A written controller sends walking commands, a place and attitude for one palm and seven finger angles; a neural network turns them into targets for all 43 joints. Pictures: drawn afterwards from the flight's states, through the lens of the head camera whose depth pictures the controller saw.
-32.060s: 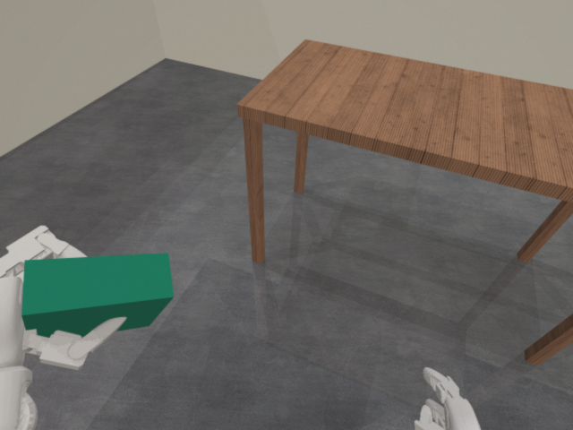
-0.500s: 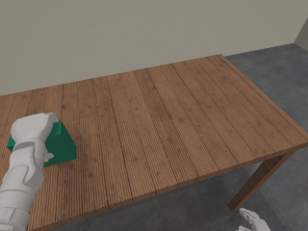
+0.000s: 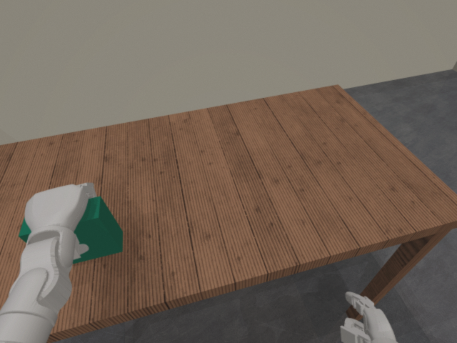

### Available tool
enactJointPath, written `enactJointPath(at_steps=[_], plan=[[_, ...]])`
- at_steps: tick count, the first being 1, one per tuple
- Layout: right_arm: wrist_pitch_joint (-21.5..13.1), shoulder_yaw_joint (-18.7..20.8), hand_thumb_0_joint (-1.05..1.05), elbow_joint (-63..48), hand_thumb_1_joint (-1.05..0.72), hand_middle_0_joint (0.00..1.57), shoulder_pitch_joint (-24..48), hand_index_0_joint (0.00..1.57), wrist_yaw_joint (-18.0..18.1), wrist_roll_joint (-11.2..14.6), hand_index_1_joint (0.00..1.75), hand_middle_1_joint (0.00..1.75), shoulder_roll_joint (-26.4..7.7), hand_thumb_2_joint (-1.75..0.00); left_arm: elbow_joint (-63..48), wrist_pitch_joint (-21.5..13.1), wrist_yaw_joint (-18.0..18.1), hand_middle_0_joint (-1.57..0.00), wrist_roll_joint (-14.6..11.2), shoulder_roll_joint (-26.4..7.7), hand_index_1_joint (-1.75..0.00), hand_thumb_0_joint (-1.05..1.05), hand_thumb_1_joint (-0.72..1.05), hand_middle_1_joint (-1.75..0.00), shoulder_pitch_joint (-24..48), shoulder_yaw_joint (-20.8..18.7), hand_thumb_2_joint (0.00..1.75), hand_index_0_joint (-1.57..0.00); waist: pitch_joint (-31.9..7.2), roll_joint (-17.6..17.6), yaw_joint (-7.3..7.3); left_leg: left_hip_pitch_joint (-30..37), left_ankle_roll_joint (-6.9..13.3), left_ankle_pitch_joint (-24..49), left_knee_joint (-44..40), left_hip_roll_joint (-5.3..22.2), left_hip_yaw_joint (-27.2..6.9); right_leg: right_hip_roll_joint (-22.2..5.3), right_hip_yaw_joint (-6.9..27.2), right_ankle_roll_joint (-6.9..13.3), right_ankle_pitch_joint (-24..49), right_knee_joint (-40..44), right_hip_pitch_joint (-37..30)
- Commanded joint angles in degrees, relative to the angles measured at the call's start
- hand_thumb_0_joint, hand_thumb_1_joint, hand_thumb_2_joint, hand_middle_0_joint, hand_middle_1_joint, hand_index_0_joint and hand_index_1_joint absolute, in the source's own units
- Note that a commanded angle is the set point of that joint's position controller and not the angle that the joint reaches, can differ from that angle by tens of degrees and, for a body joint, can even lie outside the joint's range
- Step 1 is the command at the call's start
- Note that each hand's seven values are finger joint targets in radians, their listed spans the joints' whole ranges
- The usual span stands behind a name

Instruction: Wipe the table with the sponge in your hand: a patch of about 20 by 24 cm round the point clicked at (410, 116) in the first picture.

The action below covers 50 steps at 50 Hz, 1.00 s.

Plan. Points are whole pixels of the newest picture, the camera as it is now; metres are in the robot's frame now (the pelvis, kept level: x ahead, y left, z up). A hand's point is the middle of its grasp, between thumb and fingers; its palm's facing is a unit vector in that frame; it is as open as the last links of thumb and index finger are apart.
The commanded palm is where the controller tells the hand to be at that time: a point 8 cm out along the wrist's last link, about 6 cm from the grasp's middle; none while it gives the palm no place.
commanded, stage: wipe back along the first lane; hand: left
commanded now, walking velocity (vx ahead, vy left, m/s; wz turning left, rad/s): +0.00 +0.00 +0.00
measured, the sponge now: (82, 239) +0.28 +0.32 +0.02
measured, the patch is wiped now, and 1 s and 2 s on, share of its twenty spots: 1.00 1.00 1.00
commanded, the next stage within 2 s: lift the sponge slowly off the table in 0.54 s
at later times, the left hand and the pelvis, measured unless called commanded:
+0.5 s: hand (66, 253) +0.23 +0.30 +0.07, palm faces +0.02 -0.07 -1.00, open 8.9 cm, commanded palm +0.18 +0.29 +0.10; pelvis +0.01 +0.00 +0.00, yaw -1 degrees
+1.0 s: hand (59, 271) +0.19 +0.29 +0.07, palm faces +0.00 -0.10 -1.00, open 8.9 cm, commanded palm +0.17 +0.28 +0.13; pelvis -0.01 +0.00 +0.00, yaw +0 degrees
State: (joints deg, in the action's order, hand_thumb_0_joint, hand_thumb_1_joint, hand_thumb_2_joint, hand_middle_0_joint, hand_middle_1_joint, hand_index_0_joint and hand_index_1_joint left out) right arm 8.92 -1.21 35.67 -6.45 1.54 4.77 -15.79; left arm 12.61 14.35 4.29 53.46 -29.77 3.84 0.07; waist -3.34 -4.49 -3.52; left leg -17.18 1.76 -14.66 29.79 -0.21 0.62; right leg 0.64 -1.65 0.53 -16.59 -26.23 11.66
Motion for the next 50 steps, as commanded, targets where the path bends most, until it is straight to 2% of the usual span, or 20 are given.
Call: enactJointPath(at_steps=[1,4,7,8,12,14,17,19,22,25,27,31,32,35,38,40,42,43,47,50], plan=[[-3.14,2.65,0.00,-8.92,-0.90,0.20,8.90,0.20,0.13,-0.27,0.30,0.30,-7.71,-0.90,-5.18,0.01,-1.81,-1.20,-1.65,-8.02,-1.60,0.00,0.10,-1.60,-0.42,-2.59,1.30,-1.20,-6.62,5.29,-0.89,5.64,1.40,14.28,-2.58,-0.92,-2.51,1.76,1.28,3.24,17.60,2.81,-1.35],[-3.43,2.61,0.00,-9.51,-0.90,0.20,9.20,0.20,-0.07,-0.36,0.30,0.30,-7.46,-0.90,-8.37,0.34,-1.80,-1.20,-2.25,-7.30,-1.60,0.00,0.10,-1.60,-3.19,-2.51,1.30,-1.20,-6.66,4.51,-1.15,5.83,1.38,14.81,-2.72,-0.78,-2.73,1.69,1.18,3.21,18.15,2.55,-1.94],[-3.57,2.80,0.00,-9.56,-0.90,0.20,9.94,0.20,-0.19,-0.53,0.30,0.30,-7.84,-0.90,-11.26,0.16,-1.48,-1.20,-2.87,-10.34,-1.60,0.00,0.10,-1.60,-6.91,-6.16,1.30,-1.20,-7.44,5.43,-1.86,5.95,1.28,15.90,-2.53,-0.78,-2.99,1.64,2.25,3.34,20.22,2.09,-3.32],[-3.67,2.75,0.00,-10.01,-0.90,0.20,9.51,0.20,-0.23,-0.58,0.30,0.30,-7.24,-0.90,-11.84,0.27,-1.38,-1.20,-3.09,-7.41,-1.60,0.00,0.10,-1.60,-8.58,-3.91,1.30,-1.20,-7.08,5.24,-1.67,5.76,1.36,16.00,-2.26,-0.89,-2.52,1.47,1.40,3.02,20.64,1.94,-3.24],[-3.87,2.89,0.00,-9.87,-0.90,0.20,10.52,0.20,-0.29,-0.68,0.30,0.30,-7.53,-0.90,-15.56,0.67,-0.63,-1.20,-3.75,-8.92,-1.60,0.00,0.10,-1.60,-12.00,-6.18,1.30,-1.20,-6.48,5.13,-2.09,6.14,1.13,16.15,-2.44,-0.58,-2.89,1.66,2.48,3.16,20.76,1.88,-2.78],[-4.21,2.85,0.00,-10.48,-0.90,0.20,10.35,0.20,-0.43,-0.57,0.30,0.30,-6.83,-0.90,-16.59,1.29,-0.34,-1.20,-3.89,-5.15,-1.60,0.00,0.10,-1.60,-14.82,-3.50,1.30,-1.20,-5.60,4.93,-2.11,6.05,1.07,16.50,-2.34,-0.42,-2.78,1.59,1.27,2.93,20.12,1.77,-2.07],[-4.34,2.94,0.00,-10.40,-0.90,0.20,11.32,0.20,-0.39,-0.77,0.30,0.30,-7.13,-0.90,-19.23,1.67,0.20,-1.20,-4.15,-6.58,-1.60,0.00,0.10,-1.60,-16.51,-5.04,1.30,-1.20,-6.13,5.81,-2.34,6.59,1.09,16.29,-2.13,-0.46,-2.94,1.68,2.57,3.08,21.18,1.72,-2.48],[-4.44,2.77,0.00,-10.60,-0.90,0.20,11.14,0.20,-0.47,-0.65,0.30,0.30,-6.61,-0.90,-19.64,2.31,0.27,-1.20,-4.06,-3.86,-1.60,0.00,0.10,-1.60,-18.08,-2.77,1.30,-1.20,-5.21,5.99,-2.14,6.17,1.05,16.44,-2.07,-0.40,-2.78,1.53,1.82,2.87,21.17,1.58,-1.98],[-4.32,2.69,0.00,-10.45,-0.90,0.20,12.27,0.20,-0.34,-0.87,0.30,0.30,-6.96,-0.90,-21.82,2.71,0.62,-1.20,-4.48,-7.35,-1.60,0.00,0.10,-1.60,-20.70,-6.26,1.30,-1.20,-5.77,6.28,-2.90,6.80,1.03,15.93,-2.01,-0.51,-2.84,1.47,3.31,3.02,22.04,1.61,-3.12],[-4.30,2.36,0.00,-10.63,-0.90,0.20,12.04,0.20,-0.28,-0.69,0.30,0.30,-6.45,-0.90,-22.28,3.24,0.33,-1.20,-4.47,-4.60,-1.60,0.00,0.10,-1.60,-22.23,-3.76,1.30,-1.20,-3.59,6.31,-2.35,5.93,1.00,15.27,-2.04,-0.46,-2.63,1.42,2.44,2.68,20.56,1.78,-1.95],[-4.37,2.39,0.00,-10.75,-0.90,0.20,13.08,0.20,-0.29,-0.80,0.30,0.30,-6.56,-0.90,-24.88,3.36,0.49,-1.20,-4.35,-6.45,-1.60,0.00,0.10,-1.60,-23.38,-5.52,1.30,-1.20,-4.52,4.98,-2.98,7.08,1.03,15.01,-2.40,-0.32,-3.12,1.62,3.33,3.02,19.22,2.04,-2.32],[-4.60,2.20,0.00,-10.98,-0.90,0.20,12.58,0.20,-0.23,-0.82,0.30,0.30,-6.15,-0.90,-25.30,3.66,0.37,-1.20,-4.28,-5.09,-1.60,0.00,0.10,-1.60,-25.27,-4.22,1.30,-1.20,-3.03,5.27,-3.02,6.26,1.11,13.54,-2.55,-0.42,-3.11,1.51,2.44,2.80,16.84,2.39,-1.79],[-4.52,2.12,0.00,-10.80,-0.90,0.20,13.43,0.20,-0.04,-0.96,0.30,0.30,-6.64,-0.90,-25.76,3.68,0.41,-1.20,-4.20,-7.36,-1.60,0.00,0.10,-1.60,-23.84,-6.02,1.30,-1.20,-2.71,5.29,-2.99,6.57,1.13,12.44,-2.92,-0.28,-3.36,1.76,3.48,3.07,15.49,2.83,-1.52],[-4.35,2.08,0.00,-10.23,-0.90,0.20,12.88,0.20,0.53,-0.97,0.30,0.30,-6.46,-0.90,-24.72,4.13,0.23,-1.20,-3.42,-7.41,-1.60,0.00,0.10,-1.60,-18.86,-5.16,1.30,-1.20,-1.38,4.94,-2.42,6.36,1.28,10.60,-3.41,-0.35,-3.24,1.73,2.98,2.91,11.59,3.82,-0.12],[-4.77,1.94,0.00,-11.05,-0.90,0.20,13.58,0.20,0.72,-1.12,0.30,0.30,-6.02,-0.90,-28.87,3.83,0.04,-1.20,-2.74,-7.24,-1.60,0.00,0.10,-1.60,-14.92,-3.98,1.30,-1.20,-3.59,1.60,-2.57,7.88,1.57,10.55,-4.05,-0.38,-3.52,1.79,2.53,3.18,9.96,3.90,-1.19],[-5.00,1.99,0.00,-10.42,-0.90,0.20,13.27,0.20,0.78,-1.24,0.30,0.30,-5.98,-0.90,-26.63,3.54,-0.22,-1.20,-2.95,-6.69,-1.60,0.00,0.10,-1.60,-16.51,-4.01,1.30,-1.20,-2.54,3.34,-2.60,7.93,1.46,10.84,-4.10,-0.43,-3.55,1.90,2.70,3.23,10.60,4.23,-1.16],[-5.10,1.87,0.00,-10.39,-0.90,0.20,14.66,0.20,0.74,-1.50,0.30,0.30,-6.39,-0.90,-29.37,2.94,-0.32,-1.20,-2.66,-10.20,-1.60,0.00,0.10,-1.60,-15.26,-6.80,1.30,-1.20,-4.37,1.95,-3.19,9.30,1.44,11.41,-4.43,-0.48,-4.11,2.12,4.20,3.66,11.08,4.42,-2.50],[-5.19,1.92,0.00,-11.18,-0.90,0.20,13.86,0.20,0.73,-1.46,0.30,0.30,-5.82,-0.90,-31.02,2.72,-0.43,-1.20,-2.82,-8.00,-1.60,0.00,0.10,-1.60,-14.62,-4.78,1.30,-1.20,-5.04,1.69,-2.74,8.93,1.59,11.85,-4.32,-0.45,-3.70,1.76,2.77,3.36,11.54,3.97,-2.99],[-5.46,1.81,0.00,-10.34,-0.90,0.20,14.96,0.20,0.82,-1.68,0.30,0.30,-6.20,-0.90,-31.10,2.15,-0.52,-1.20,-2.73,-10.70,-1.60,0.00,0.10,-1.60,-13.35,-7.32,1.30,-1.20,-3.40,1.72,-3.02,9.69,1.43,10.83,-5.18,-0.40,-4.22,2.27,4.14,3.72,9.82,5.29,-2.55],[-5.89,1.97,0.00,-10.01,-0.90,0.20,14.03,0.20,0.93,-1.78,0.30,0.30,-5.88,-0.90,-31.21,1.76,-0.30,-1.20,-2.37,-9.50,-1.60,0.00,0.10,-1.60,-12.21,-6.05,1.30,-1.20,-3.30,0.62,-2.73,10.23,1.41,11.47,-5.10,-0.48,-3.92,2.05,3.18,3.62,9.91,5.71,-2.44]])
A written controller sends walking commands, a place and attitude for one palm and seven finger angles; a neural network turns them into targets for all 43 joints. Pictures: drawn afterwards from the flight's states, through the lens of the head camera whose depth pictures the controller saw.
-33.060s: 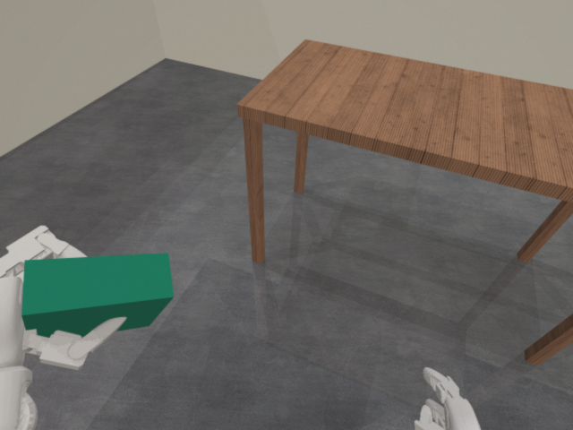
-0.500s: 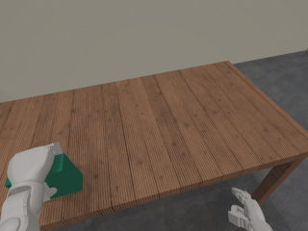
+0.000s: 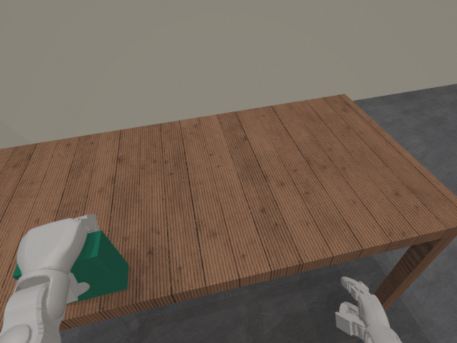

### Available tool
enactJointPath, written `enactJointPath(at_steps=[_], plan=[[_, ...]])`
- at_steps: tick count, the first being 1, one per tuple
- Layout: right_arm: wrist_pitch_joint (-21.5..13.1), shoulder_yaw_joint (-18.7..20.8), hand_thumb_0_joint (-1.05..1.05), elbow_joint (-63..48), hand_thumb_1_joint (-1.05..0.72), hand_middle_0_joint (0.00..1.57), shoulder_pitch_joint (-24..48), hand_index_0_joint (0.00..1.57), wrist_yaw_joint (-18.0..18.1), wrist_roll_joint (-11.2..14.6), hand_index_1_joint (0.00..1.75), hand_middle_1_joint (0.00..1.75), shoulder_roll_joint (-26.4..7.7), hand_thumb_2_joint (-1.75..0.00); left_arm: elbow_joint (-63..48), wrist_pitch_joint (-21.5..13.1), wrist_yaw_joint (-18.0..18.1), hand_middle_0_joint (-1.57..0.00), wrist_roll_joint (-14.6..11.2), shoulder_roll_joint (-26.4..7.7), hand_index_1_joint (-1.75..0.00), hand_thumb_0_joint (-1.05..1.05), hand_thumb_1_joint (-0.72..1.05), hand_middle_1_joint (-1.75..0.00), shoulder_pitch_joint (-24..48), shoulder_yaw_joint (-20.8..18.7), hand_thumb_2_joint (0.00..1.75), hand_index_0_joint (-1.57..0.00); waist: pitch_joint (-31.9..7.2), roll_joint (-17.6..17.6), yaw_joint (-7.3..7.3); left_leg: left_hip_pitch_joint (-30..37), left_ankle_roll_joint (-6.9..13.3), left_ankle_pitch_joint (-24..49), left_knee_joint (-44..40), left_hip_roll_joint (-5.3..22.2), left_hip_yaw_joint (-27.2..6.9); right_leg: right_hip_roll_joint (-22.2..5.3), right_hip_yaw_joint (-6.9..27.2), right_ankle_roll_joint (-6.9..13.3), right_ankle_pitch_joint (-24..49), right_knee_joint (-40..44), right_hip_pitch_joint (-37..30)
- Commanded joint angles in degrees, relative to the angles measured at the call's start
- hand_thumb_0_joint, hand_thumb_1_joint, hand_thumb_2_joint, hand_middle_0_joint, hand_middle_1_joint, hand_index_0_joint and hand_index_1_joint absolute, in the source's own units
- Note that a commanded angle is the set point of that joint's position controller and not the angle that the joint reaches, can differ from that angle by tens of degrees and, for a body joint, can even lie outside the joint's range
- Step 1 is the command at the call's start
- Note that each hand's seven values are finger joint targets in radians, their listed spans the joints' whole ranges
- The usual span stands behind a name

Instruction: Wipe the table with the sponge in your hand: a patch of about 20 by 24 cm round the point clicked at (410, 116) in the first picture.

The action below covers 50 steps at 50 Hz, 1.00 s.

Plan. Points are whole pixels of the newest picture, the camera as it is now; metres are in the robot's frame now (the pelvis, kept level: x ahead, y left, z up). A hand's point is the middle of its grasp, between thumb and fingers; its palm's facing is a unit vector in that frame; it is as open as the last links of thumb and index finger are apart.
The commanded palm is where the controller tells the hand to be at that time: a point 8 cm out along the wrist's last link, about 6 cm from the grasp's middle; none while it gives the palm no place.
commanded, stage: lift the sponge slowly off the table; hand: left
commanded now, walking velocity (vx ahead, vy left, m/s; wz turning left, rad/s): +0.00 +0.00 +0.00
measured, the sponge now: (84, 275) +0.20 +0.30 +0.03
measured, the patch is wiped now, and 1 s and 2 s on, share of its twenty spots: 1.00 1.00 1.00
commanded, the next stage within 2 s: bring the sponge back beside the body in 1.74 s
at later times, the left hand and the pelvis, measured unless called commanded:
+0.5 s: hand (72, 251) +0.20 +0.29 +0.10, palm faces +0.03 -0.08 -1.00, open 8.9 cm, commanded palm +0.18 +0.28 +0.16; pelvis -0.01 -0.01 +0.00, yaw +0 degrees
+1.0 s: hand (62, 243) +0.20 +0.28 +0.13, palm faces +0.09 -0.08 -0.99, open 8.9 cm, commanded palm +0.17 +0.28 +0.20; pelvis -0.02 -0.01 +0.00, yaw +0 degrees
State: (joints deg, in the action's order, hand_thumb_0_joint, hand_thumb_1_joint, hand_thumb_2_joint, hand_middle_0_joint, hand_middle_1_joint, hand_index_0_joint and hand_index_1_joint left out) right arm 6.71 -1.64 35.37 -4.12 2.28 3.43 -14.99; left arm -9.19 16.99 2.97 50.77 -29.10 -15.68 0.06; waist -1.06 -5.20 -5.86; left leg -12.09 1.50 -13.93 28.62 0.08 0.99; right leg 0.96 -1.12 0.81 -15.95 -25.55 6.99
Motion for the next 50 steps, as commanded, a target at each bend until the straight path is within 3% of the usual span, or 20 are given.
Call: enactJointPath(at_steps=[1,2,5,7,10,12,14,17,18,19,22,24,28,31,32,33,37,43,47,50], plan=[[-3.73,2.39,0.00,-9.66,-0.90,0.20,11.86,0.20,0.21,-0.49,0.30,0.30,-6.66,-0.90,-9.89,-1.02,1.02,-1.20,0.35,-10.51,-1.60,0.00,0.10,-1.60,7.62,-6.22,1.30,-1.20,-5.79,2.14,-0.55,5.49,1.72,11.25,-3.89,-0.91,-4.26,1.59,2.78,3.24,10.33,5.11,1.91],[-3.97,2.27,0.00,-9.85,-0.90,0.20,12.80,0.20,0.34,-0.57,0.30,0.30,-6.91,-0.90,-11.37,-1.25,1.15,-1.20,0.18,-12.77,-1.60,0.00,0.10,-1.60,8.45,-8.40,1.30,-1.20,-6.45,2.02,-0.77,6.06,1.71,10.80,-4.37,-0.79,-4.68,1.92,4.12,3.56,9.69,5.32,1.31],[-4.05,2.28,0.00,-9.33,-0.90,0.20,12.24,0.20,0.46,-0.60,0.30,0.30,-6.64,-0.90,-10.47,-1.13,1.09,-1.20,0.55,-11.29,-1.60,0.00,0.10,-1.60,9.17,-6.81,1.30,-1.20,-5.22,1.33,-0.51,6.07,1.65,10.99,-4.49,-0.85,-4.27,1.64,2.98,3.34,9.31,5.94,1.74],[-4.38,2.04,0.00,-9.62,-0.90,0.20,13.97,0.20,0.69,-0.68,0.30,0.30,-6.68,-0.90,-13.79,-1.53,1.27,-1.20,0.85,-13.85,-1.60,0.00,0.10,-1.60,12.61,-8.46,1.30,-1.20,-6.35,-0.65,-0.77,7.31,1.68,10.05,-5.20,-0.91,-4.66,1.99,4.37,3.71,7.85,6.30,1.04],[-4.46,2.21,0.00,-8.60,-0.90,0.20,12.64,0.20,0.87,-0.72,0.30,0.30,-6.63,-0.90,-10.86,-1.36,1.20,-1.20,0.93,-12.85,-1.60,0.00,0.10,-1.60,11.60,-7.93,1.30,-1.20,-5.32,0.98,-0.57,7.17,1.62,11.17,-4.93,-1.00,-4.33,1.75,3.34,3.59,8.74,6.79,1.26],[-4.82,1.91,0.00,-9.07,-0.90,0.20,14.48,0.20,0.89,-0.60,0.30,0.30,-6.51,-0.90,-14.34,-1.72,1.05,-1.20,0.91,-14.02,-1.60,0.00,0.10,-1.60,15.07,-8.25,1.30,-1.20,-6.31,-1.43,-0.53,8.23,1.55,10.39,-5.81,-0.98,-4.64,2.07,4.53,3.87,7.66,7.07,0.65],[-5.04,1.74,0.00,-8.60,-0.90,0.20,13.78,0.20,1.12,-0.56,0.30,0.30,-6.30,-0.90,-12.27,-1.37,0.93,-1.20,1.01,-12.56,-1.60,0.00,0.10,-1.60,16.11,-6.61,1.30,-1.20,-5.66,-0.32,-0.19,7.90,1.54,10.47,-5.78,-1.08,-4.39,1.74,3.48,3.62,7.58,7.33,1.15],[-4.95,1.73,0.00,-8.76,-0.90,0.20,15.41,0.20,1.18,-0.66,0.30,0.30,-6.66,-0.90,-12.80,-0.93,0.68,-1.20,1.15,-15.20,-1.60,0.00,0.10,-1.60,16.68,-8.86,1.30,-1.20,-6.47,-0.71,-1.03,8.13,1.49,9.52,-6.77,-1.21,-4.77,1.95,4.70,3.92,6.48,7.67,-0.21],[-5.04,1.68,0.00,-8.89,-0.90,0.20,14.64,0.20,1.21,-0.58,0.30,0.30,-6.32,-0.90,-12.67,-0.82,0.54,-1.20,0.88,-12.96,-1.60,0.00,0.10,-1.60,17.18,-6.76,1.30,-1.20,-7.17,-0.50,-0.67,7.93,1.65,10.17,-6.41,-1.26,-4.13,1.61,3.45,3.69,7.33,7.35,-0.55],[-5.00,1.65,0.00,-8.36,-0.90,0.20,14.33,0.20,1.21,-0.57,0.30,0.30,-6.53,-0.90,-10.85,-0.55,0.35,-1.20,0.80,-14.03,-1.60,0.00,0.10,-1.60,16.87,-7.87,1.30,-1.20,-6.44,1.25,-0.68,7.69,1.48,10.73,-6.45,-1.23,-4.42,1.59,3.72,3.68,8.13,7.55,-0.34],[-4.31,1.71,0.00,-8.52,-0.90,0.20,15.92,0.20,0.91,-0.59,0.30,0.30,-7.19,-0.90,-11.68,0.20,-0.51,-1.20,0.35,-17.18,-1.60,0.00,0.10,-1.60,15.15,-10.99,1.30,-1.20,-7.22,0.77,-1.50,7.82,1.48,11.13,-6.43,-1.49,-4.48,1.55,5.63,3.94,9.00,7.67,-1.55],[-4.48,1.59,0.00,-9.13,-0.90,0.20,15.31,0.20,0.79,-0.52,0.30,0.30,-6.69,-0.90,-12.58,0.27,-1.15,-1.20,-0.05,-14.63,-1.60,0.00,0.10,-1.60,14.57,-8.72,1.30,-1.20,-7.44,1.25,-1.13,7.85,1.50,12.33,-5.88,-1.54,-4.06,1.09,4.31,3.50,10.64,7.28,-1.56],[-4.34,1.43,0.00,-9.53,-0.90,0.20,15.11,0.20,0.79,-0.48,0.30,0.30,-6.84,-0.90,-13.41,0.53,-2.18,-1.20,-0.89,-15.05,-1.60,0.00,0.10,-1.60,14.82,-8.94,1.30,-1.20,-6.59,1.47,-0.88,7.34,1.67,11.36,-5.75,-1.41,-3.90,1.08,4.34,3.44,9.71,7.35,-0.88],[-3.85,1.51,0.00,-8.85,-0.90,0.20,14.59,0.20,1.12,-0.46,0.30,0.30,-7.37,-0.90,-11.89,0.43,-2.65,-1.20,-0.73,-18.21,-1.60,0.00,0.10,-1.60,15.55,-11.32,1.30,-1.20,-5.38,2.53,-0.79,7.14,1.67,10.82,-5.51,-1.55,-3.97,0.74,4.85,3.13,9.13,8.06,-0.04],[-4.27,1.21,0.00,-9.38,-0.90,0.20,16.22,0.20,1.14,-0.35,0.30,0.30,-7.39,-0.90,-13.99,0.16,-2.69,-1.20,-0.74,-19.27,-1.60,0.00,0.10,-1.60,17.60,-11.95,1.30,-1.20,-5.70,0.81,-0.83,7.77,1.59,9.93,-5.95,-1.50,-4.28,1.20,6.15,3.59,7.36,8.43,0.12],[-4.63,1.25,0.00,-9.96,-0.90,0.20,15.28,0.20,1.41,-0.34,0.30,0.30,-6.73,-0.90,-14.58,-0.25,-2.81,-1.20,-1.07,-16.71,-1.60,0.00,0.10,-1.60,18.85,-9.49,1.30,-1.20,-6.36,0.57,-0.56,7.85,1.78,10.06,-5.38,-1.62,-3.73,0.76,4.72,3.29,7.53,8.08,-0.01],[-5.19,1.27,0.00,-9.32,-0.90,0.20,15.93,0.20,1.84,-0.27,0.30,0.30,-7.12,-0.90,-14.13,-1.13,-3.09,-1.20,-1.47,-19.87,-1.60,0.00,0.10,-1.60,20.02,-12.19,1.30,-1.20,-6.11,-0.66,-0.69,8.54,1.61,9.43,-5.84,-1.66,-4.36,1.07,6.27,3.68,6.72,8.80,0.22],[-5.27,1.23,0.00,-9.82,-0.90,0.20,15.25,0.20,1.29,-0.61,0.30,0.30,-6.82,-0.90,-15.91,-0.73,-3.79,-1.20,-1.82,-17.85,-1.60,0.00,0.10,-1.60,17.43,-10.98,1.30,-1.20,-7.98,-0.21,-1.36,8.23,1.42,12.31,-5.64,-1.48,-4.24,0.73,4.50,3.61,10.25,7.35,-1.57],[-5.04,1.20,0.00,-10.35,-0.90,0.20,17.10,0.20,0.68,-0.48,0.30,0.30,-7.01,-0.90,-18.83,0.45,-3.89,-1.20,-2.18,-19.35,-1.60,0.00,0.10,-1.60,15.69,-12.91,1.30,-1.20,-7.70,-0.54,-2.00,7.69,1.18,12.44,-6.38,-1.25,-4.92,1.14,5.73,3.93,10.40,6.97,-2.07],[-4.42,1.19,0.00,-9.74,-0.90,0.20,15.53,0.20,0.75,-0.48,0.30,0.30,-7.04,-0.90,-16.40,1.78,-4.04,-1.20,-2.12,-18.12,-1.60,0.00,0.10,-1.60,16.50,-11.24,1.30,-1.20,-5.70,1.21,-1.42,6.75,1.17,11.52,-6.45,-0.99,-4.48,0.74,4.33,3.39,9.31,7.40,-0.43]])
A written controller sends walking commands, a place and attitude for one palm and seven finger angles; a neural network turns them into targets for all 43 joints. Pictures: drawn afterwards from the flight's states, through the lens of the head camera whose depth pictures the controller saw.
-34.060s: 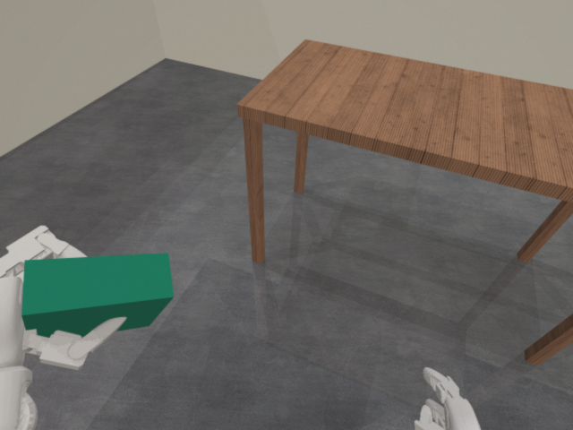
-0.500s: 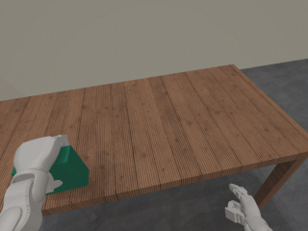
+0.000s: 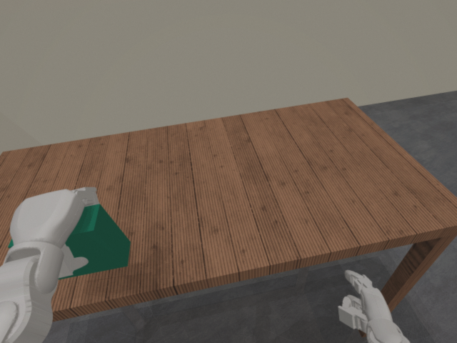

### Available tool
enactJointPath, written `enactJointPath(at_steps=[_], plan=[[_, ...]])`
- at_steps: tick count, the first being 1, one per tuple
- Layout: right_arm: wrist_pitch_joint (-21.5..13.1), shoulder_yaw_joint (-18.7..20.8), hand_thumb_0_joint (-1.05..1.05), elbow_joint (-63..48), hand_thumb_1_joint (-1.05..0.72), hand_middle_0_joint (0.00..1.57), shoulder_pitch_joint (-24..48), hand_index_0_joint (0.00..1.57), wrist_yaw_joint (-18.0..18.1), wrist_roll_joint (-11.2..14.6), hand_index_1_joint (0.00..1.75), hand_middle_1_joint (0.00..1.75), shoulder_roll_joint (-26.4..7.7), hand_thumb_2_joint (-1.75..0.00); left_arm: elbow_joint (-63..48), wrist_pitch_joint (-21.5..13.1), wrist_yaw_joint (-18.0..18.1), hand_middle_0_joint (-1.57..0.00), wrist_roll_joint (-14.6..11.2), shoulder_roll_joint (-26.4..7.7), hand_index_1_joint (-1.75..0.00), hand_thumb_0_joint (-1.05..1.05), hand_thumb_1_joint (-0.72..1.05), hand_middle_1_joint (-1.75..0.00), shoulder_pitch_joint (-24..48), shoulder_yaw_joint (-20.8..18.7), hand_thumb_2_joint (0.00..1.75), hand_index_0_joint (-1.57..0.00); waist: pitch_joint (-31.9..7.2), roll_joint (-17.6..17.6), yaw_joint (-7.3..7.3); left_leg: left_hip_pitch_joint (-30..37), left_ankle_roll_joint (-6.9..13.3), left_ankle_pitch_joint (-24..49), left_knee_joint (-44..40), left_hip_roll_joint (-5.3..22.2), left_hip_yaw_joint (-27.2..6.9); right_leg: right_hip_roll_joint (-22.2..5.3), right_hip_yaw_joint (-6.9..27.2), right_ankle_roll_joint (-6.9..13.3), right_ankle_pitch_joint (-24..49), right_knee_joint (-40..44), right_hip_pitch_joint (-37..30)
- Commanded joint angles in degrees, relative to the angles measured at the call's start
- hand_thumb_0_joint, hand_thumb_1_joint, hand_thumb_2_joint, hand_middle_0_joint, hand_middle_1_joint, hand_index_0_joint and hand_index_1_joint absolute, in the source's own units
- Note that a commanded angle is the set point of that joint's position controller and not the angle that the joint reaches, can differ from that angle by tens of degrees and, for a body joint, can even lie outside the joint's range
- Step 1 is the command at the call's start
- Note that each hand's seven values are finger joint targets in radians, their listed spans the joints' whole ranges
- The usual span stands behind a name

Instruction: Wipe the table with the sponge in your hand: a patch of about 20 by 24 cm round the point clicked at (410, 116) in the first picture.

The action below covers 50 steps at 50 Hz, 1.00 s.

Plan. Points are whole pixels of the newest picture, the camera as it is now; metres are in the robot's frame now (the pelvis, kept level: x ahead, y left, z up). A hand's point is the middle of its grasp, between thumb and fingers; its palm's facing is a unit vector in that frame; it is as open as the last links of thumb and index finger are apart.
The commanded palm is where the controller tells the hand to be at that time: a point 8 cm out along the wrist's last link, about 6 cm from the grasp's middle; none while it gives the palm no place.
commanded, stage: lift the sponge slowly off the table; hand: left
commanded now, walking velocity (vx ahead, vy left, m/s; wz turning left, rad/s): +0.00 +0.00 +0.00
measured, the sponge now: (83, 249) +0.21 +0.29 +0.08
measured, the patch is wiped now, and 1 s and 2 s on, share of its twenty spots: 1.00 1.00 1.00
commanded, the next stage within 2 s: bring the sponge back beside the body in 0.74 s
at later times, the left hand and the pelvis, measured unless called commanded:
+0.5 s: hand (67, 211) +0.23 +0.30 +0.16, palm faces +0.12 -0.06 -0.99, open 8.9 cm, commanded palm +0.20 +0.29 +0.23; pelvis -0.01 +0.00 +0.00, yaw +0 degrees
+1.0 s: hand (71, 212) +0.23 +0.29 +0.16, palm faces +0.11 -0.07 -0.99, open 8.9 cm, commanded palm +0.19 +0.29 +0.23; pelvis -0.01 +0.00 +0.00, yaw +0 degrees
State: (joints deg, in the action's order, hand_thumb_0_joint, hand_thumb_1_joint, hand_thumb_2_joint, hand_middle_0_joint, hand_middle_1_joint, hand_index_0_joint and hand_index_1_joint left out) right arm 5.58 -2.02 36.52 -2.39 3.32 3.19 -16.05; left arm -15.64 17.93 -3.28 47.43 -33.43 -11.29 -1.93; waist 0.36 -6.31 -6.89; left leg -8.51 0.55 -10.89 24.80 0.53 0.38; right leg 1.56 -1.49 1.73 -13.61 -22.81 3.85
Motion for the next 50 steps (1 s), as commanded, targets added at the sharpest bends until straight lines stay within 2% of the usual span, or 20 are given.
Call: enactJointPath(at_steps=[1,2,5,11,12,15,17,19,22,25,27,30,32,35,42,43,45,47,48,50], plan=[[-2.95,1.56,0.00,-10.92,-0.90,0.20,13.80,0.20,-0.21,-0.12,0.30,0.30,-6.14,-0.90,-9.47,1.34,2.06,-1.20,1.14,-14.67,-1.60,0.00,0.10,-1.60,12.50,-9.81,1.30,-1.20,-6.79,3.14,-0.48,2.77,2.14,8.01,-2.69,-1.59,-4.02,0.03,4.95,2.36,6.47,4.80,2.77],[-3.26,1.28,0.00,-11.27,-0.90,0.20,15.92,0.20,-0.12,0.11,0.30,0.30,-6.25,-0.90,-10.65,1.67,1.98,-1.20,0.94,-16.21,-1.60,0.00,0.10,-1.60,14.48,-10.95,1.30,-1.20,-6.98,2.52,-0.42,3.03,2.15,6.72,-3.06,-1.55,-4.18,0.45,6.49,2.79,4.66,5.17,2.86],[-3.19,1.21,0.00,-10.77,-0.90,0.20,14.33,0.20,0.32,0.14,0.30,0.30,-6.13,-0.90,-7.82,2.29,1.36,-1.20,1.47,-14.60,-1.60,0.00,0.10,-1.60,17.35,-8.33,1.30,-1.20,-6.73,2.44,-0.06,3.07,2.22,6.74,-3.08,-1.63,-3.89,0.11,4.62,2.50,4.27,5.33,3.52],[-3.59,0.87,0.00,-10.52,-0.90,0.20,14.90,0.20,0.70,0.29,0.30,0.30,-5.93,-0.90,-8.50,1.83,-0.10,-1.20,1.56,-14.94,-1.60,0.00,0.10,-1.60,22.18,-6.92,1.30,-1.20,-7.99,0.56,0.41,3.44,2.09,4.96,-3.63,-1.69,-4.11,-0.12,4.86,2.50,2.52,5.67,3.40],[-4.09,0.65,0.00,-11.10,-0.90,0.20,16.52,0.20,0.66,0.43,0.30,0.30,-5.84,-0.90,-10.12,1.69,-0.11,-1.20,1.22,-16.44,-1.60,0.00,0.10,-1.60,22.94,-8.64,1.30,-1.20,-8.99,0.19,0.13,3.47,2.03,3.88,-3.96,-1.59,-4.54,0.37,6.34,2.99,1.23,5.51,2.61],[-3.73,0.74,0.00,-10.41,-0.90,0.20,14.92,0.20,0.68,0.06,0.30,0.30,-6.10,-0.90,-6.36,2.22,-0.34,-1.20,1.71,-17.02,-1.60,0.00,0.10,-1.60,23.02,-8.90,1.30,-1.20,-8.69,1.36,-0.30,2.63,1.97,5.37,-3.47,-1.68,-4.24,-0.19,5.15,2.81,2.86,5.29,2.67],[-3.77,0.58,0.00,-11.07,-0.90,0.20,16.84,0.20,0.39,0.29,0.30,0.30,-6.05,-0.90,-9.30,2.36,-0.41,-1.20,1.28,-18.76,-1.60,0.00,0.10,-1.60,23.65,-10.62,1.30,-1.20,-10.04,-0.81,-0.72,2.95,1.85,5.21,-3.78,-1.74,-4.72,0.18,6.84,3.27,2.62,4.98,1.72],[-3.76,0.40,0.00,-10.95,-0.90,0.20,15.68,0.20,0.28,0.36,0.30,0.30,-5.69,-0.90,-7.40,2.94,-0.75,-1.20,0.85,-15.74,-1.60,0.00,0.10,-1.60,24.53,-7.79,1.30,-1.20,-9.21,0.41,-0.23,2.35,1.65,5.46,-3.87,-1.57,-4.31,-0.23,5.00,2.80,3.05,4.82,2.37],[-3.67,0.43,0.00,-11.20,-0.90,0.20,16.82,0.20,0.20,0.56,0.30,0.30,-6.06,-0.90,-7.88,3.72,-1.37,-1.20,0.68,-17.57,-1.60,0.00,0.10,-1.60,25.38,-9.21,1.30,-1.20,-9.66,1.60,-0.35,2.26,1.79,4.65,-4.13,-1.52,-4.67,0.19,6.25,3.03,2.25,4.96,2.36],[-3.43,0.37,0.00,-11.41,-0.90,0.20,15.89,0.20,-0.02,0.41,0.30,0.30,-6.01,-0.90,-8.06,4.25,-2.09,-1.20,0.93,-15.92,-1.60,0.00,0.10,-1.60,25.10,-7.10,1.30,-1.20,-9.77,0.97,-0.56,2.09,1.79,5.88,-3.90,-1.54,-4.60,-0.27,4.74,2.80,3.79,4.40,2.18],[-3.74,0.30,0.00,-11.91,-0.90,0.20,17.47,0.20,-0.07,0.49,0.30,0.30,-6.11,-0.90,-10.86,4.30,-2.17,-1.20,0.65,-18.46,-1.60,0.00,0.10,-1.60,25.21,-9.66,1.30,-1.20,-10.94,0.26,-0.89,2.31,1.85,6.17,-3.73,-1.50,-4.91,0.05,6.47,3.25,4.22,3.99,1.45],[-3.28,0.19,0.00,-11.44,-0.90,0.20,15.67,0.20,0.11,0.41,0.30,0.30,-6.07,-0.90,-7.86,5.00,-2.52,-1.20,0.89,-17.22,-1.60,0.00,0.10,-1.60,26.84,-7.87,1.30,-1.20,-9.10,2.42,-0.42,1.64,1.80,5.46,-3.75,-1.42,-4.50,-0.30,4.73,2.62,3.27,4.46,3.03],[-3.52,0.10,0.00,-11.80,-0.90,0.20,17.33,0.20,0.19,0.71,0.30,0.30,-6.18,-0.90,-10.14,5.06,-2.36,-1.20,0.74,-19.74,-1.60,0.00,0.10,-1.60,29.16,-10.00,1.30,-1.20,-10.21,0.09,-0.66,1.96,1.69,4.88,-3.95,-1.46,-4.95,0.10,6.61,3.29,2.46,4.40,2.52],[-3.18,0.25,0.00,-11.81,-0.90,0.20,15.55,0.20,0.05,0.57,0.30,0.30,-6.01,-0.90,-7.53,5.67,-2.87,-1.20,0.43,-16.62,-1.60,0.00,0.10,-1.60,25.31,-7.65,1.30,-1.20,-9.92,1.44,-0.87,1.79,1.72,6.44,-3.24,-1.60,-4.36,-0.50,5.09,2.82,4.38,4.09,2.54],[-3.51,-0.02,0.00,-12.21,-0.90,0.20,17.36,0.20,0.19,0.79,0.30,0.30,-5.98,-0.90,-10.39,5.11,-3.31,-1.20,0.74,-18.28,-1.60,0.00,0.10,-1.60,28.74,-8.32,1.30,-1.20,-10.31,0.19,-0.32,2.05,1.80,4.52,-3.42,-1.37,-4.73,-0.10,6.32,3.13,2.27,4.22,3.16],[-3.70,-0.01,0.00,-12.45,-0.90,0.20,15.87,0.20,0.27,0.50,0.30,0.30,-5.88,-0.90,-10.00,5.01,-3.20,-1.20,1.26,-17.86,-1.60,0.00,0.10,-1.60,27.66,-7.95,1.30,-1.20,-12.07,0.24,-0.88,1.96,1.90,5.95,-2.74,-1.64,-4.42,-0.50,5.07,3.04,3.40,3.36,2.12],[-3.43,0.23,0.00,-12.13,-0.90,0.20,15.40,0.20,-0.13,0.31,0.30,0.30,-5.87,-0.90,-9.67,4.75,-3.20,-1.20,1.04,-16.83,-1.60,0.00,0.10,-1.60,23.42,-7.95,1.30,-1.20,-10.99,1.11,-1.00,2.26,1.88,7.19,-2.62,-1.55,-4.49,-0.47,4.94,2.84,5.11,3.50,2.40],[-3.63,0.29,0.00,-12.78,-0.90,0.20,16.96,0.20,-0.46,0.33,0.30,0.30,-5.88,-0.90,-13.76,4.12,-2.90,-1.20,0.43,-18.87,-1.60,0.00,0.10,-1.60,21.76,-10.75,1.30,-1.20,-12.13,1.05,-1.42,2.48,1.87,7.66,-2.50,-1.45,-4.95,-0.07,7.01,3.34,6.00,3.02,1.33],[-3.55,0.09,0.00,-13.17,-0.90,0.20,15.82,0.20,-0.48,0.06,0.30,0.30,-5.57,-0.90,-13.71,4.21,-2.79,-1.20,0.28,-17.74,-1.60,0.00,0.10,-1.60,20.28,-9.82,1.30,-1.20,-12.38,1.46,-1.66,1.93,1.89,8.33,-1.93,-1.53,-4.33,-0.69,5.38,2.96,6.75,2.45,1.05],[-2.84,0.34,0.00,-12.37,-0.90,0.20,15.01,0.20,-0.51,0.02,0.30,0.30,-5.94,-0.90,-11.23,4.60,-2.41,-1.20,0.02,-18.39,-1.60,0.00,0.10,-1.60,18.09,-10.98,1.30,-1.20,-9.88,2.54,-1.41,1.44,1.79,7.75,-1.72,-1.52,-4.23,-0.68,5.95,2.70,6.19,3.23,2.68]])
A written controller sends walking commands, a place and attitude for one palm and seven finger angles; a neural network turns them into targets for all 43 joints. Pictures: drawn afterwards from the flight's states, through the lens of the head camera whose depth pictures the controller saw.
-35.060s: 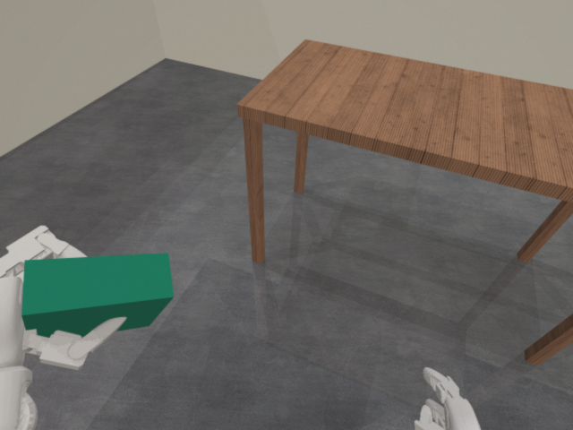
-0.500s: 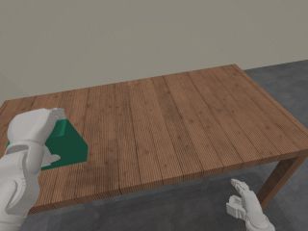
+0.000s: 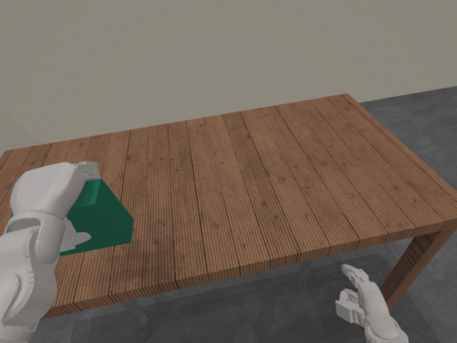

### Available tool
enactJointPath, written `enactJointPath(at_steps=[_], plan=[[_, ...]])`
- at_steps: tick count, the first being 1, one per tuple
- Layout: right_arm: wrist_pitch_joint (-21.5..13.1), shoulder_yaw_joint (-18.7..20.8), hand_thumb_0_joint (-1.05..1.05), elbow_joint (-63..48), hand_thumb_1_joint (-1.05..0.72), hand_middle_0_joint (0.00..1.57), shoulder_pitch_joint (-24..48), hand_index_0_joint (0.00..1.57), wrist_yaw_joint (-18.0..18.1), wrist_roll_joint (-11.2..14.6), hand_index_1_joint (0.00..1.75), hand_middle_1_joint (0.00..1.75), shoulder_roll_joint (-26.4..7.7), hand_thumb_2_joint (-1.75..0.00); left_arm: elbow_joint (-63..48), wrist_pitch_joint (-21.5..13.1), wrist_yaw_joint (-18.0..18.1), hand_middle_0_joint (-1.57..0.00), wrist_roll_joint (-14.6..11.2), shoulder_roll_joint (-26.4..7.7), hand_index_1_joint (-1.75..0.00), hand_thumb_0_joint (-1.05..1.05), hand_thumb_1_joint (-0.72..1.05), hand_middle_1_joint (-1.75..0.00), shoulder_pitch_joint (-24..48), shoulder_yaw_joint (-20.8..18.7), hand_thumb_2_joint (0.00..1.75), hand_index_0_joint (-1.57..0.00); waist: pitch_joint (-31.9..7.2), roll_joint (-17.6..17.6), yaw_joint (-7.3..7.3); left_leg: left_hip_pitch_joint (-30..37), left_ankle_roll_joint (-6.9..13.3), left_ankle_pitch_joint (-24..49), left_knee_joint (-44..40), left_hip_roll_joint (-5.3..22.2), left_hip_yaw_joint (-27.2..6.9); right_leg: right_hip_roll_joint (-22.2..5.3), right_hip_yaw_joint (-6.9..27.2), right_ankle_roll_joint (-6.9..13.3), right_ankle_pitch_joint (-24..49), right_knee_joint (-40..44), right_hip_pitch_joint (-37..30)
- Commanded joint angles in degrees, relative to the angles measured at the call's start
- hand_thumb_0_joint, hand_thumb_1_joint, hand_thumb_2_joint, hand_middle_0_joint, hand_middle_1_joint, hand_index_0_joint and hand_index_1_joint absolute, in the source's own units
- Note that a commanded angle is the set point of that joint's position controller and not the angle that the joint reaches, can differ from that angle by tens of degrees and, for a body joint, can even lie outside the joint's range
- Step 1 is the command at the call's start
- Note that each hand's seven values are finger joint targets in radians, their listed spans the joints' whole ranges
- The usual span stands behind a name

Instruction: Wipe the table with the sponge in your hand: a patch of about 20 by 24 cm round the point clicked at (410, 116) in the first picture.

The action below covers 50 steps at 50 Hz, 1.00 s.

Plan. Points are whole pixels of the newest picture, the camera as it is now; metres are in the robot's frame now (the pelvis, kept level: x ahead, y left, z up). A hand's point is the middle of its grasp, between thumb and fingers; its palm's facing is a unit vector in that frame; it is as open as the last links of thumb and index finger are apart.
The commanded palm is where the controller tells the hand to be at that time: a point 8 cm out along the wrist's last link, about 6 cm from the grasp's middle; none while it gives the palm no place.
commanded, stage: bring the sponge back beside the body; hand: left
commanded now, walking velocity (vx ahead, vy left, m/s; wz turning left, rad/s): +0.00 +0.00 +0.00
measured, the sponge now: (86, 226) +0.24 +0.29 +0.12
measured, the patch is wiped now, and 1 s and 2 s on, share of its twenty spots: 1.00 1.00 1.00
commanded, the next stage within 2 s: step back with the hand held close in 1.42 s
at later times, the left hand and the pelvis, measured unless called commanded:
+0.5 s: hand (64, 229) +0.21 +0.29 +0.15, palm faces +0.11 -0.08 -0.99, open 8.9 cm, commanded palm +0.18 +0.29 +0.22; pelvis +0.00 +0.00 +0.00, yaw +0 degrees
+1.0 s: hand (66, 247) +0.19 +0.28 +0.13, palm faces +0.09 -0.10 -0.99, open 8.9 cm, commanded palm +0.15 +0.28 +0.21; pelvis +0.00 +0.00 +0.00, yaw +0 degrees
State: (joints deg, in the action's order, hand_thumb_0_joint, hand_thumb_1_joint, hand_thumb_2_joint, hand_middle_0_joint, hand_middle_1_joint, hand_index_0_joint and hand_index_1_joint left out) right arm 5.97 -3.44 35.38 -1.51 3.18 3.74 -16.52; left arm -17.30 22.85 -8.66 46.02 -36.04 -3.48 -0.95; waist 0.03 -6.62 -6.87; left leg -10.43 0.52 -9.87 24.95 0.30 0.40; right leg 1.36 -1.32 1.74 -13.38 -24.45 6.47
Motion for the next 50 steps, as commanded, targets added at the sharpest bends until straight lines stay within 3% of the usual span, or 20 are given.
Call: enactJointPath(at_steps=[1,2,4,7,10,12,17,18,20,22,25,27,30,32,34,38,40,42,48,50], plan=[[-2.89,1.89,0.00,-11.08,-0.90,0.20,14.01,0.20,-0.47,-0.35,0.30,0.30,-5.61,-0.90,-10.40,-0.21,3.29,-1.20,1.39,-16.60,-1.60,0.00,0.10,-1.60,10.89,-12.59,1.30,-1.20,-9.62,2.57,-1.23,3.41,1.73,6.47,-2.04,-1.27,-4.33,-0.45,5.95,2.54,5.52,5.04,0.09],[-3.29,1.68,0.00,-11.50,-0.90,0.20,16.12,0.20,-0.34,-0.16,0.30,0.30,-5.53,-0.90,-12.48,-0.23,3.46,-1.20,1.28,-16.85,-1.60,0.00,0.10,-1.60,12.78,-12.70,1.30,-1.20,-8.83,1.64,-1.00,3.62,1.75,5.04,-2.38,-1.15,-4.69,0.20,7.30,3.01,3.35,5.45,0.91],[-3.61,1.65,0.00,-11.13,-0.90,0.20,14.47,0.20,-0.15,-0.03,0.30,0.30,-5.23,-0.90,-9.67,-0.02,3.67,-1.20,1.32,-14.13,-1.60,0.00,0.10,-1.60,13.27,-10.08,1.30,-1.20,-7.80,1.68,-0.51,3.39,1.64,4.54,-2.23,-1.13,-4.33,-0.31,5.79,2.57,2.38,5.69,2.05],[-4.24,1.68,0.00,-11.88,-0.90,0.20,16.47,0.20,-0.01,0.01,0.30,0.30,-5.15,-0.90,-13.99,-0.71,3.59,-1.20,0.89,-14.08,-1.60,0.00,0.10,-1.60,11.88,-10.24,1.30,-1.20,-9.27,-0.42,-0.85,4.58,1.82,4.42,-2.50,-1.15,-4.75,0.05,6.92,2.99,2.64,5.50,0.98],[-3.88,1.81,0.00,-11.09,-0.90,0.20,13.91,0.20,0.24,-0.46,0.30,0.30,-5.49,-0.90,-10.01,-0.63,3.40,-1.20,1.34,-14.21,-1.60,0.00,0.10,-1.60,8.57,-10.34,1.30,-1.20,-8.10,2.95,-0.90,3.53,1.94,4.40,-1.98,-1.26,-4.42,-0.43,5.48,2.41,2.78,5.70,1.26],[-4.26,1.73,0.00,-11.48,-0.90,0.20,16.16,0.20,0.32,-0.17,0.30,0.30,-5.28,-0.90,-13.92,-1.33,3.58,-1.20,1.42,-15.18,-1.60,0.00,0.10,-1.60,11.22,-11.21,1.30,-1.20,-8.59,0.97,-0.58,4.21,1.87,3.46,-2.29,-1.07,-4.79,0.07,7.31,2.94,1.27,5.88,1.40],[-4.47,1.84,0.00,-11.49,-0.90,0.20,15.86,0.20,0.36,-0.34,0.30,0.30,-5.09,-0.90,-14.51,-2.60,4.32,-1.20,0.85,-15.75,-1.60,0.00,0.10,-1.60,8.55,-12.78,1.30,-1.20,-8.30,1.04,-0.95,4.27,1.78,3.40,-2.07,-1.12,-4.97,0.06,7.69,3.02,0.78,6.02,1.26],[-4.53,1.72,0.00,-11.72,-0.90,0.20,14.53,0.20,0.43,-0.72,0.30,0.30,-4.92,-0.90,-13.93,-2.70,4.45,-1.20,0.92,-14.27,-1.60,0.00,0.10,-1.60,7.88,-11.33,1.30,-1.20,-8.79,0.15,-1.24,3.92,1.81,3.99,-1.58,-1.22,-4.35,-0.55,5.93,2.84,1.51,5.50,0.95],[-4.16,1.88,0.00,-11.00,-0.90,0.20,14.00,0.20,0.36,-0.62,0.30,0.30,-5.14,-0.90,-11.86,-2.50,4.51,-1.20,0.85,-12.84,-1.60,0.00,0.10,-1.60,6.45,-10.29,1.30,-1.20,-6.48,0.81,-0.73,3.81,1.71,3.51,-2.06,-1.11,-4.34,-0.31,5.56,2.50,1.16,6.24,2.23],[-4.60,1.97,0.00,-11.24,-0.90,0.20,15.62,0.20,0.32,-0.41,0.30,0.30,-5.12,-0.90,-14.34,-2.69,4.93,-1.20,0.69,-14.28,-1.60,0.00,0.10,-1.60,6.60,-12.05,1.30,-1.20,-7.63,1.57,-0.84,4.23,1.69,2.96,-2.37,-0.99,-4.90,0.30,7.24,2.89,0.43,6.03,1.56],[-4.37,2.07,0.00,-11.19,-0.90,0.20,14.03,0.20,0.29,-0.72,0.30,0.30,-5.21,-0.90,-12.84,-2.28,4.99,-1.20,1.09,-12.59,-1.60,0.00,0.10,-1.60,4.63,-10.40,1.30,-1.20,-7.20,2.57,-1.06,3.78,1.78,3.80,-2.23,-1.00,-4.52,-0.19,5.33,2.44,1.63,5.84,1.55],[-4.79,1.96,0.00,-11.71,-0.90,0.20,15.95,0.20,0.17,-0.56,0.30,0.30,-5.06,-0.90,-16.42,-2.45,5.29,-1.20,0.98,-13.65,-1.60,0.00,0.10,-1.60,4.70,-11.73,1.30,-1.20,-8.34,0.83,-1.23,4.43,1.81,3.51,-2.52,-1.00,-4.87,0.29,7.20,2.90,1.21,5.75,0.83],[-4.30,2.05,0.00,-11.24,-0.90,0.20,14.07,0.20,0.04,-0.79,0.30,0.30,-5.05,-0.90,-14.28,-2.05,5.44,-1.20,1.49,-11.98,-1.60,0.00,0.10,-1.60,2.47,-10.16,1.30,-1.20,-6.63,1.79,-1.16,3.73,1.80,3.94,-2.41,-0.97,-4.50,0.00,5.08,2.41,1.60,5.81,1.62],[-4.69,2.00,0.00,-11.80,-0.90,0.20,15.95,0.20,-0.05,-0.51,0.30,0.30,-4.89,-0.90,-17.11,-2.31,5.80,-1.20,1.03,-13.04,-1.60,0.00,0.10,-1.60,2.80,-11.59,1.30,-1.20,-7.20,0.97,-1.20,3.94,1.75,2.70,-2.70,-0.91,-4.81,0.40,7.12,2.85,0.21,5.92,1.14],[-4.54,2.03,0.00,-11.21,-0.90,0.20,13.83,0.20,-0.07,-0.76,0.30,0.30,-4.93,-0.90,-14.62,-2.01,6.03,-1.20,1.51,-12.40,-1.60,0.00,0.10,-1.60,1.49,-11.02,1.30,-1.20,-7.22,2.32,-1.13,3.55,1.70,3.90,-2.27,-0.95,-4.60,0.05,5.82,2.57,1.20,5.66,1.25],[-4.62,1.92,0.00,-11.91,-0.90,0.20,14.42,0.20,-0.06,-0.84,0.30,0.30,-4.70,-0.90,-17.26,-2.03,6.33,-1.20,1.69,-11.51,-1.60,0.00,0.10,-1.60,1.44,-10.07,1.30,-1.20,-7.88,0.10,-1.51,3.77,1.85,3.79,-2.43,-0.97,-4.44,0.14,5.55,2.78,1.19,5.34,0.61],[-4.28,2.19,0.00,-11.28,-0.90,0.20,13.99,0.20,-0.11,-0.87,0.30,0.30,-4.91,-0.90,-15.90,-1.98,6.25,-1.20,1.63,-10.87,-1.60,0.00,0.10,-1.60,-0.60,-9.68,1.30,-1.20,-5.97,1.87,-1.06,3.96,1.80,3.63,-2.41,-0.83,-4.36,0.13,5.42,2.41,1.07,6.08,1.85],[-4.72,2.11,0.00,-11.79,-0.90,0.20,15.87,0.20,-0.11,-0.70,0.30,0.30,-4.78,-0.90,-18.23,-2.13,6.40,-1.20,1.26,-11.80,-1.60,0.00,0.10,-1.60,-0.74,-10.92,1.30,-1.20,-6.37,1.05,-1.14,4.16,1.80,2.50,-2.52,-0.81,-4.72,0.57,7.42,2.80,-0.20,6.18,1.53],[-4.93,2.10,0.00,-12.18,-0.90,0.20,14.24,0.20,-0.21,-1.14,0.30,0.30,-4.49,-0.90,-19.46,-2.85,6.96,-1.20,1.87,-10.98,-1.60,0.00,0.10,-1.60,-2.53,-10.25,1.30,-1.20,-7.63,0.95,-1.61,4.10,1.97,3.86,-1.84,-0.88,-4.40,0.11,5.92,2.68,1.01,5.45,0.83],[-4.47,2.30,0.00,-11.40,-0.90,0.20,13.39,0.20,-0.32,-1.09,0.30,0.30,-4.76,-0.90,-17.50,-2.78,7.07,-1.20,1.59,-10.16,-1.60,0.00,0.10,-1.60,-5.17,-9.97,1.30,-1.20,-5.89,1.65,-1.20,4.13,1.82,3.75,-2.14,-0.76,-4.38,0.28,5.39,2.31,0.97,6.08,1.73]])
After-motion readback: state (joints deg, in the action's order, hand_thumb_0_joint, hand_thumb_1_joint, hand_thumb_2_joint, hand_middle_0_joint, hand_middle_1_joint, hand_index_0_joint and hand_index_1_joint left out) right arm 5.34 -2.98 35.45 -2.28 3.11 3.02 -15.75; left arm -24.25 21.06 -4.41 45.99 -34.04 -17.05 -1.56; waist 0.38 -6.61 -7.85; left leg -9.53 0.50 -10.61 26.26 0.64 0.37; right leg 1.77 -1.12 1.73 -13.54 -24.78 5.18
